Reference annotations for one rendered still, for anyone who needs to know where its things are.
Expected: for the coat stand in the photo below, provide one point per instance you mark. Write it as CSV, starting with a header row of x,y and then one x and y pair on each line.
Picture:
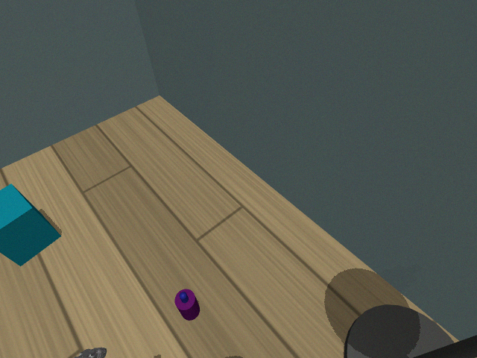
x,y
393,331

